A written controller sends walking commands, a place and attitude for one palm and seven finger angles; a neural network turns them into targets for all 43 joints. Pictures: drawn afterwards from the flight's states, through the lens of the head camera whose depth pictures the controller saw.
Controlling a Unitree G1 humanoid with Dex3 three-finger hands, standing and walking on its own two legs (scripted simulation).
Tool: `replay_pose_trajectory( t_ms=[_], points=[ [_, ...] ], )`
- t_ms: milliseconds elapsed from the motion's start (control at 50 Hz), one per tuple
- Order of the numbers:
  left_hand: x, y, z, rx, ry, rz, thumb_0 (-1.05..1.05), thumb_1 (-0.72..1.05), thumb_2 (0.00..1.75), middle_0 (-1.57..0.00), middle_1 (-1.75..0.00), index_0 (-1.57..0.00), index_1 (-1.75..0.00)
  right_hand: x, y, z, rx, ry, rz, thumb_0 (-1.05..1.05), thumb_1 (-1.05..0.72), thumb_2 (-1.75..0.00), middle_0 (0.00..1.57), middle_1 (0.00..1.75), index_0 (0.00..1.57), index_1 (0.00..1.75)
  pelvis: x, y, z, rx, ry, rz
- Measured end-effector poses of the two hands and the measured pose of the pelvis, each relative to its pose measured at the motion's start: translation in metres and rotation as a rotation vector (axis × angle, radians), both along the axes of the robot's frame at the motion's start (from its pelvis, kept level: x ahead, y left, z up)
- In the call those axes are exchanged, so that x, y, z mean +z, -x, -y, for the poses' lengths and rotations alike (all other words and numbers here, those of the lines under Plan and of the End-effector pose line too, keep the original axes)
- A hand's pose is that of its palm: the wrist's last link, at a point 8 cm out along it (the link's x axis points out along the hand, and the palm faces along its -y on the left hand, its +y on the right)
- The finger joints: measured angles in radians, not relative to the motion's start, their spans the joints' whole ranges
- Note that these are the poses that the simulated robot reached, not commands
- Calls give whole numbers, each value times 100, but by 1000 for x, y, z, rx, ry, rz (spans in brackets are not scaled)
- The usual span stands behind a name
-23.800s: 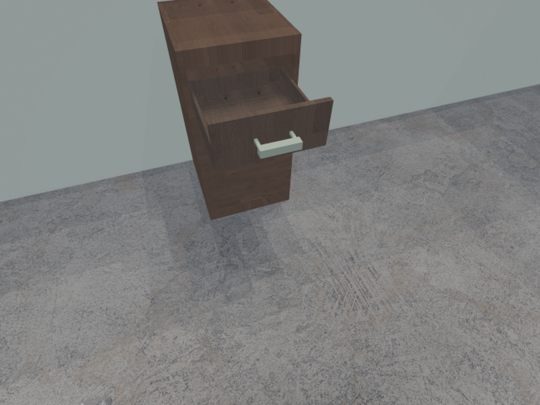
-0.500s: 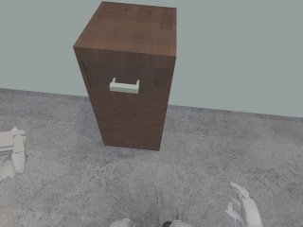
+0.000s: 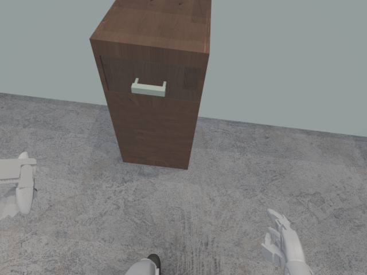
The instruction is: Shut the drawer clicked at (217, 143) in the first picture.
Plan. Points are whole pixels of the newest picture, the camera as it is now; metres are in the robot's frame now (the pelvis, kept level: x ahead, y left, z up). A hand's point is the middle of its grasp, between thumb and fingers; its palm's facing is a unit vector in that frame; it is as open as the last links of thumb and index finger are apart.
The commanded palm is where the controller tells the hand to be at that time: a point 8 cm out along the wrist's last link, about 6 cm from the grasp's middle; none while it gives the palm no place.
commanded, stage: step back with the hand held close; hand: left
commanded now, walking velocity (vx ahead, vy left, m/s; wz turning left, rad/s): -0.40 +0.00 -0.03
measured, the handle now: (149, 86) +0.75 +0.15 -0.09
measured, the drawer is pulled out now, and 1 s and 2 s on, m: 0.00 0.00 0.00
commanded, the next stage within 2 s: stop stepping back and stand still in 0.16 s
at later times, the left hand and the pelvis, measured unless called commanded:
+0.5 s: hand out of the picture +0.08 +0.22 +0.20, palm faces +0.25 -0.83 -0.50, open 3.2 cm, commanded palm +0.04 +0.28 +0.19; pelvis -0.11 +0.01 +0.01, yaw -4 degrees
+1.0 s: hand out of the picture +0.04 +0.23 +0.19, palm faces +0.33 -0.83 -0.44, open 3.2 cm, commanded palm -0.01 +0.28 +0.19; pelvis -0.16 +0.01 +0.01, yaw -4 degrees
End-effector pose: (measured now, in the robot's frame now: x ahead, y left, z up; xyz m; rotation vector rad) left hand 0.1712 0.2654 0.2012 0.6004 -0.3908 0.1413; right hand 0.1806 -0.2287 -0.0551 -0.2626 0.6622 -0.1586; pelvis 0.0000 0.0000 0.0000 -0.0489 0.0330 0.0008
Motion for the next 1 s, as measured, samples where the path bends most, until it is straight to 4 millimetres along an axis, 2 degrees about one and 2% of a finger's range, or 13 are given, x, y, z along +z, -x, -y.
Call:
replay_pose_trajectory(
  t_ms=[80,140,200,260,300,340,440,500,580,680,760,880,1000],
  points=[
    [12,30,-8,29,-40,26,1,88,89,-141,-160,-141,-160,4,19,6,-16,1,15,1,-90,-90,21,30,20,30,1,15,-1,16,-1,10],
    [14,48,-26,109,9,37,1,88,89,-141,-160,-141,-160,4,38,8,-40,15,-49,1,-90,-90,20,30,20,30,8,20,-9,10,-27,-1],
    [3,60,-46,184,68,29,0,88,89,-141,-160,-141,-160,4,55,4,-48,43,-87,1,-90,-90,20,30,20,30,10,28,-18,7,-36,-18],
    [-19,64,-53,194,115,-4,0,88,89,-141,-160,-141,-160,-3,68,-6,-31,62,-97,1,-90,-90,20,30,20,30,4,51,-25,24,-47,-19],
    [-29,68,-50,174,145,-50,1,89,89,-141,-160,-141,-160,-2,80,-17,-8,40,-91,1,-90,-90,20,30,20,30,7,67,-25,-5,-55,-6],
    [-29,75,-41,134,153,-89,1,89,89,-141,-160,-141,-160,2,93,-28,10,8,-58,1,-90,-90,20,30,20,30,9,80,-24,-29,-44,6],
    [1,106,-10,12,82,-54,1,89,89,-141,-160,-141,-160,10,129,-39,1,-66,20,1,-90,-90,21,30,20,30,10,102,-19,-67,-29,33],
    [14,123,-3,9,24,1,1,88,89,-141,-160,-141,-160,3,148,-32,-19,-79,14,1,-90,-90,21,30,20,30,7,115,-14,-76,-37,35],
    [18,134,-16,78,54,33,1,88,89,-141,-160,-141,-160,-6,177,-14,-67,-49,-67,1,-90,-90,21,30,21,30,10,129,-14,-85,-53,42],
    [-5,138,-31,140,162,25,0,88,89,-141,-160,-141,-160,-7,210,11,-151,34,-67,1,-90,-90,21,30,20,30,4,135,-22,-96,-31,32],
    [-21,137,-20,106,180,-26,1,89,89,-141,-160,-141,-160,-6,231,16,-187,33,-55,1,-90,-90,20,30,20,30,2,147,-18,-90,-57,71],
    [-9,156,2,43,74,-9,1,88,89,-141,-160,-141,-160,-17,245,17,-155,-5,-78,1,-90,-90,20,30,20,30,-2,157,-4,-78,-54,86],
    [6,170,-11,90,86,34,1,88,89,-141,-160,-141,-160,-13,243,15,-146,1,-118,1,-90,-90,20,30,20,30,8,157,-9,-76,-56,64]
  ],
)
